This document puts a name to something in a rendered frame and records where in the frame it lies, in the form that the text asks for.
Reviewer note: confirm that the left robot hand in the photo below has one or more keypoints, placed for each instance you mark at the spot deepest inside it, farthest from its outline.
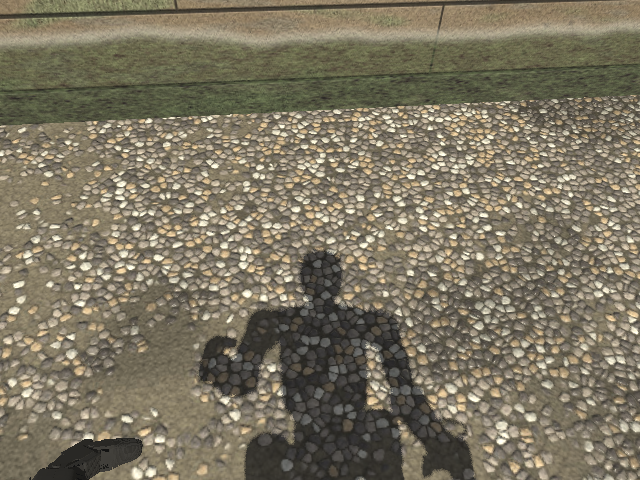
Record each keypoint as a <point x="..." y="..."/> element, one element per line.
<point x="87" y="458"/>

